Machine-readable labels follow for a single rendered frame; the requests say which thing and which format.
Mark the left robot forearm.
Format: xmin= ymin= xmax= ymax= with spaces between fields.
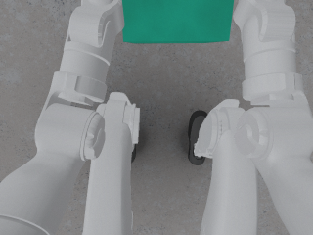
xmin=34 ymin=0 xmax=125 ymax=146

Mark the left robot foot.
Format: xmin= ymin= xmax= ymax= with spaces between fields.
xmin=131 ymin=143 xmax=136 ymax=163

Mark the robot right upper arm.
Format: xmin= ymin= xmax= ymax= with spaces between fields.
xmin=234 ymin=107 xmax=313 ymax=235

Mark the robot left upper arm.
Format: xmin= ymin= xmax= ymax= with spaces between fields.
xmin=0 ymin=103 xmax=106 ymax=235

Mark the right robot forearm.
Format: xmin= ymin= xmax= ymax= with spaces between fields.
xmin=233 ymin=0 xmax=313 ymax=119

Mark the carton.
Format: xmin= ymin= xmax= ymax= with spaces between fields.
xmin=122 ymin=0 xmax=234 ymax=44

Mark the robot right thigh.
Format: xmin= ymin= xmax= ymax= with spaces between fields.
xmin=200 ymin=107 xmax=259 ymax=235

